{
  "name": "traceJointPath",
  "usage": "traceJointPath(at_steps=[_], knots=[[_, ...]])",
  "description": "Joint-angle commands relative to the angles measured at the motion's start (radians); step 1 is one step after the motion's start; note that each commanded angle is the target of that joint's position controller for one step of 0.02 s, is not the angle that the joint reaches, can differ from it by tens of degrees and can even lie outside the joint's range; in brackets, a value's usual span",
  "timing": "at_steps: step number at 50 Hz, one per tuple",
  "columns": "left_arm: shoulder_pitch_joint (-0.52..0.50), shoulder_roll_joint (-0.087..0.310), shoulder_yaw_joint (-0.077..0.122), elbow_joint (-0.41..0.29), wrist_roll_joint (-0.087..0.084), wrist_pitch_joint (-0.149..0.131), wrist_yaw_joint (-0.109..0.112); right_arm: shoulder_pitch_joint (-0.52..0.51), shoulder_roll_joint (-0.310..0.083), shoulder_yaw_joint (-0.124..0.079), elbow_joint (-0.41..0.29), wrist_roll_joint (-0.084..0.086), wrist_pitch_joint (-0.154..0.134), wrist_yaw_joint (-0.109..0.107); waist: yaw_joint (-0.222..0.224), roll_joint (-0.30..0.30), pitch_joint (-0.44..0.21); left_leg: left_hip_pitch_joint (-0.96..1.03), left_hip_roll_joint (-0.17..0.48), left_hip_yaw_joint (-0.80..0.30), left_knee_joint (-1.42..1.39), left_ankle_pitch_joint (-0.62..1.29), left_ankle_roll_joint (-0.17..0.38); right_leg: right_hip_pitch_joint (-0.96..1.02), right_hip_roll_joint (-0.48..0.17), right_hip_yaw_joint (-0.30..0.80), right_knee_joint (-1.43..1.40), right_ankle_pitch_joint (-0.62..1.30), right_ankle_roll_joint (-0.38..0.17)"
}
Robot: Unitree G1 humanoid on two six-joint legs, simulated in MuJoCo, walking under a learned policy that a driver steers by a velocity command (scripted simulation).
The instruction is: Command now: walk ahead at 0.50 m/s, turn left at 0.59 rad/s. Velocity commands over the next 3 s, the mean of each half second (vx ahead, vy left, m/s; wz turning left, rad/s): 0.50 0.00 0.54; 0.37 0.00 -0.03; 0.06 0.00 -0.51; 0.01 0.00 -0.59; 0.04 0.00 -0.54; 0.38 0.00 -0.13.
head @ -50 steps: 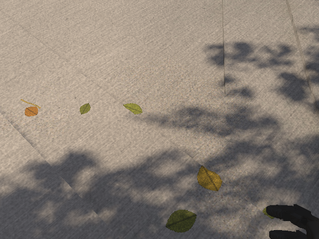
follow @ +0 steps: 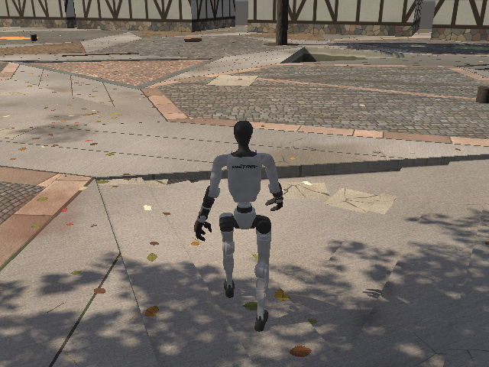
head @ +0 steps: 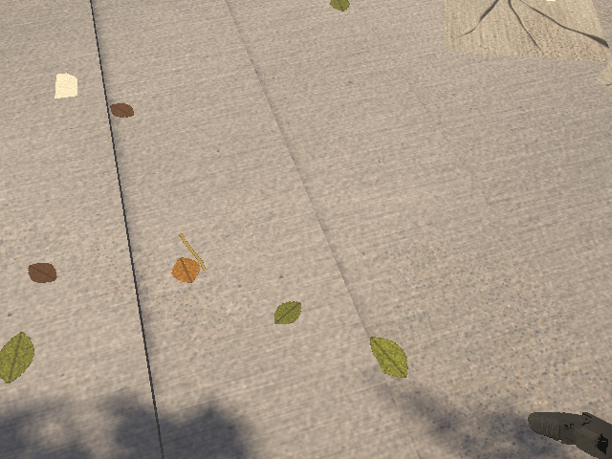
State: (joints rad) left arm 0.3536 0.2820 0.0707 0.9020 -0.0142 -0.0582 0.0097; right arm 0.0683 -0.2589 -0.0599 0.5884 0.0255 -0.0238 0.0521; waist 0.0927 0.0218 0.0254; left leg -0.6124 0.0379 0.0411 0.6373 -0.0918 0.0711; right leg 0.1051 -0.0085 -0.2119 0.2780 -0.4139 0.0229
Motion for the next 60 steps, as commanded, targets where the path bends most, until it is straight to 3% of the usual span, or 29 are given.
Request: traceJointPath(at_steps=[1,2,3,4,5,6,7,8,12,17,23,25,26,27,28,29,30,32,35,40,44,47,48,49,50,51,52,55,60], knots=[[-0.036,0.215,0.049,-0.062,-0.008,0.01,0.013,0.16,-0.145,-0.063,-0.043,-0.002,-0.003,0.0,-0.171,-0.111,-0.1,0.308,-0.104,0.074,-0.061,-0.064,0.077,-0.044,-0.244,0.027,0.325,1.18,-0.104],[-0.043,0.201,0.041,-0.078,0.0,0.006,0.017,0.333,-0.212,-0.096,0.002,-0.001,0.006,-0.019,-0.255,-0.056,-0.185,0.619,-0.072,-0.025,-0.089,-0.035,0.123,-0.255,-0.208,0.02,0.582,0.995,-0.067],[0.03,0.056,-0.007,-0.136,0.045,-0.016,0.002,0.352,-0.324,-0.111,0.01,0.006,0.003,-0.034,-0.167,0.213,-0.272,0.991,0.203,-0.542,-0.123,-0.105,0.283,-0.715,-0.032,0.046,0.969,0.052,-0.009],[-0.034,0.102,-0.008,-0.161,0.019,-0.057,-0.015,0.386,-0.283,-0.092,-0.019,0.002,-0.01,-0.032,-0.213,0.179,-0.442,1.071,0.319,-0.911,-0.302,-0.275,0.387,-0.86,0.051,0.287,1.148,-0.187,-0.003],[-0.13,0.16,0.011,-0.193,-0.022,-0.077,-0.026,0.352,-0.225,-0.074,-0.004,-0.011,-0.021,-0.029,-0.23,0.106,-0.303,0.984,0.278,-0.767,-0.331,-0.259,0.319,-0.951,-0.008,0.323,1.142,-0.091,-0.019],[-0.155,0.148,0.004,-0.207,-0.022,-0.087,-0.025,0.292,-0.196,-0.064,-0.004,-0.009,-0.027,-0.03,-0.187,0.04,-0.187,0.824,0.231,-0.631,-0.337,-0.186,0.278,-0.93,-0.051,0.31,1.049,-0.002,-0.03],[-0.16,0.142,0.007,-0.199,0.003,-0.087,-0.018,0.218,-0.173,-0.055,-0.013,-0.011,-0.03,-0.03,-0.138,-0.026,-0.114,0.666,0.188,-0.539,-0.348,-0.073,0.247,-0.866,-0.082,0.303,0.954,0.048,-0.024],[-0.143,0.153,0.016,-0.194,0.018,-0.076,-0.014,0.17,-0.149,-0.046,-0.026,-0.021,-0.033,-0.032,-0.099,-0.011,-0.086,0.561,0.157,-0.474,-0.366,0.035,0.235,-0.791,-0.103,0.306,0.897,0.08,-0.015],[-0.143,0.111,0.011,-0.202,0.034,-0.038,-0.009,0.158,-0.169,-0.049,-0.013,-0.021,-0.039,-0.05,-0.066,0.006,-0.049,0.364,0.106,-0.366,-0.412,0.162,0.238,-0.698,-0.093,0.271,0.729,0.167,0.045],[-0.35,0.061,-0.01,-0.261,0.028,-0.041,-0.017,0.239,-0.192,-0.058,0.032,-0.008,-0.027,-0.072,-0.143,0.04,-0.013,0.3,0.029,-0.303,-0.388,0.041,0.159,-0.61,-0.019,0.262,0.368,0.495,0.058],[-0.391,0.108,0.003,-0.287,0.009,-0.063,-0.044,0.315,-0.169,-0.05,0.085,-0.005,-0.021,-0.071,-0.161,0.085,-0.008,0.476,0.121,-0.424,-0.272,-0.01,0.142,-0.59,-0.013,0.282,0.235,0.4,-0.004],[-0.302,0.124,0.017,-0.268,0.011,-0.071,-0.04,0.3,-0.162,-0.047,0.088,-0.006,-0.016,-0.069,-0.11,0.105,-0.03,0.498,0.103,-0.431,-0.197,0.109,0.12,-0.466,0.01,0.245,0.174,0.344,-0.051],[-0.197,0.155,0.032,-0.251,0.021,-0.077,-0.035,0.296,-0.126,-0.034,0.084,-0.009,-0.018,-0.065,-0.058,0.083,-0.11,0.467,0.051,-0.386,-0.05,0.181,0.089,-0.292,-0.033,0.279,0.174,0.356,-0.096],[-0.044,0.226,0.05,-0.238,0.035,-0.08,-0.03,0.339,-0.079,-0.014,0.068,-0.023,-0.024,-0.064,-0.02,-0.064,-0.266,0.292,-0.028,-0.3,0.246,0.008,0.04,0.007,-0.213,0.485,0.214,0.391,-0.19],[0.057,0.265,0.067,-0.182,0.023,-0.067,-0.042,0.448,-0.054,-0.003,0.074,0.008,-0.035,-0.066,-0.042,-0.361,-0.35,-0.032,-0.15,-0.197,0.536,-0.47,-0.031,0.246,-0.374,0.929,0.07,0.095,-0.337],[0.05,0.17,0.042,-0.188,-0.005,-0.063,-0.046,0.387,-0.149,-0.02,0.085,0.016,-0.038,-0.069,-0.012,-0.225,-0.249,-0.16,-0.092,-0.249,0.641,-0.472,-0.035,0.205,-0.369,0.981,0.014,-0.133,-0.309],[-0.008,0.127,0.028,-0.196,-0.002,-0.056,-0.042,0.269,-0.179,-0.028,0.066,0.01,-0.038,-0.068,-0.002,-0.13,-0.122,-0.193,-0.055,-0.226,0.655,-0.381,-0.034,0.087,-0.334,0.844,0.0,-0.101,-0.269],[-0.09,0.097,0.012,-0.205,0.016,-0.046,-0.037,0.179,-0.146,-0.023,0.045,-0.017,-0.046,-0.064,-0.044,-0.06,-0.017,-0.15,0.018,-0.169,0.559,-0.258,-0.039,-0.106,-0.258,0.667,-0.041,0.113,-0.25],[-0.098,0.08,0.002,-0.194,0.018,-0.051,-0.036,0.205,-0.097,-0.014,0.057,-0.014,-0.046,-0.056,-0.083,-0.118,-0.029,-0.056,0.058,-0.131,0.457,-0.206,-0.051,-0.199,-0.2,0.534,-0.092,0.291,-0.248],[-0.076,0.146,0.018,-0.16,0.003,-0.027,-0.018,0.08,-0.039,0.014,0.031,-0.04,-0.06,-0.059,-0.073,-0.107,-0.033,0.085,0.008,-0.065,0.103,-0.025,-0.109,-0.286,-0.133,0.349,-0.048,0.84,-0.229],[-0.006,0.17,0.027,-0.134,-0.015,0.007,-0.002,-0.013,-0.078,0.003,0.019,-0.027,-0.061,-0.048,-0.048,-0.123,-0.058,0.172,-0.054,-0.088,-0.071,0.1,-0.111,-0.25,-0.132,0.386,0.031,0.751,-0.195],[-0.053,0.167,0.03,-0.156,-0.02,0.023,0.011,0.051,-0.126,-0.019,0.039,-0.035,-0.068,-0.051,-0.111,-0.128,-0.087,0.318,-0.05,-0.11,-0.204,0.155,-0.069,-0.256,-0.123,0.455,0.151,0.62,-0.143],[-0.053,0.137,0.023,-0.168,-0.014,0.022,0.012,0.1,-0.161,-0.031,0.051,-0.046,-0.071,-0.058,-0.129,-0.098,-0.127,0.44,0.004,-0.129,-0.246,0.278,-0.036,-0.298,-0.07,0.44,0.247,0.544,-0.105],[-0.06,0.077,0.004,-0.204,0.012,0.019,0.012,0.188,-0.229,-0.044,0.05,-0.065,-0.068,-0.072,-0.156,0.043,-0.242,0.665,0.201,-0.278,-0.184,0.627,0.033,-0.441,0.01,0.383,0.489,0.24,-0.057],[0.147,0.018,-0.014,-0.184,0.01,0.02,0.011,0.189,-0.23,-0.042,0.044,-0.068,-0.044,-0.072,-0.085,0.266,-0.375,0.857,0.434,-0.492,-0.127,0.822,0.194,-0.64,0.092,0.327,0.743,-0.346,-0.011],[0.163,0.114,0.006,-0.167,-0.006,0.035,0.013,0.178,-0.18,-0.036,0.042,-0.044,-0.024,-0.066,-0.103,0.213,-0.384,0.784,0.414,-0.539,-0.193,0.561,0.21,-0.685,0.045,0.339,0.857,-0.307,0.014],[0.078,0.154,0.023,-0.178,-0.013,0.054,0.02,0.133,-0.132,-0.023,0.037,-0.034,-0.014,-0.067,-0.11,0.142,-0.271,0.704,0.344,-0.446,-0.229,0.361,0.176,-0.743,0.016,0.314,0.913,-0.236,0.033],[0.035,0.137,0.034,-0.194,-0.003,0.114,0.041,-0.006,-0.12,-0.014,0.046,-0.048,0.0,-0.069,-0.061,0.139,-0.123,0.405,0.245,-0.263,-0.341,0.1,0.149,-0.666,-0.03,0.276,0.924,-0.076,0.073],[-0.04,0.081,0.022,-0.253,0.005,0.122,0.03,-0.029,-0.134,-0.025,0.077,-0.047,-0.001,-0.089,-0.07,0.118,-0.111,0.355,0.241,-0.122,-0.379,0.088,0.173,-0.584,-0.056,0.233,0.737,0.044,0.063]])
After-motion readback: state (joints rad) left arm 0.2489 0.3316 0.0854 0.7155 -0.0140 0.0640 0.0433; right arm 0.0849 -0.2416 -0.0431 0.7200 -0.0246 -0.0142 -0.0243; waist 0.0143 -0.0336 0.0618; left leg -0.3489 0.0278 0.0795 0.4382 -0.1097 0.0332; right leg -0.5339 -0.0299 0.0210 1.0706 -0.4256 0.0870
